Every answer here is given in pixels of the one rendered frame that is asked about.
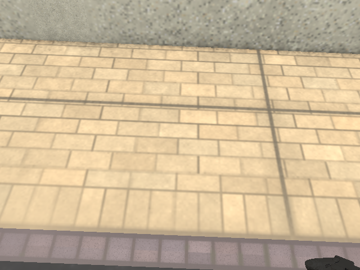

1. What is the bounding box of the right robot hand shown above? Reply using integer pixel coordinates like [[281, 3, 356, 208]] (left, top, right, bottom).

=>
[[305, 255, 360, 270]]

